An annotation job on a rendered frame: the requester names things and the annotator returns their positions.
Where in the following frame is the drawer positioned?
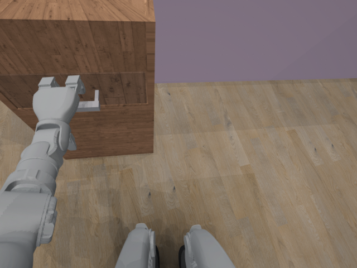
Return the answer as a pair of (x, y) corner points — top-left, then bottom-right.
(0, 71), (147, 108)

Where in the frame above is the right robot thigh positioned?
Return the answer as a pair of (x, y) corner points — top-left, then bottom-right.
(184, 229), (236, 268)

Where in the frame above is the robot left hand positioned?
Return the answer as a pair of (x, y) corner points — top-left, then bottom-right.
(33, 75), (86, 151)

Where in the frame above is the handle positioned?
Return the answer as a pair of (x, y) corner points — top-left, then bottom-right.
(76, 90), (100, 112)

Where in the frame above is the cabinet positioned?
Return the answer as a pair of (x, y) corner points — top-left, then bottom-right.
(0, 0), (156, 160)

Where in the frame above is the robot left forearm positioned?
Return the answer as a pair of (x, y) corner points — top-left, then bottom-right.
(0, 119), (70, 197)

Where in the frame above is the robot thigh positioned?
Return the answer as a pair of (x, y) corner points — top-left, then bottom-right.
(115, 228), (156, 268)
(184, 229), (236, 268)

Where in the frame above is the left robot thigh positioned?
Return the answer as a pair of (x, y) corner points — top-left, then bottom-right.
(115, 228), (156, 268)

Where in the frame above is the left robot upper arm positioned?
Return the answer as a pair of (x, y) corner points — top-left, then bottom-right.
(0, 191), (57, 268)

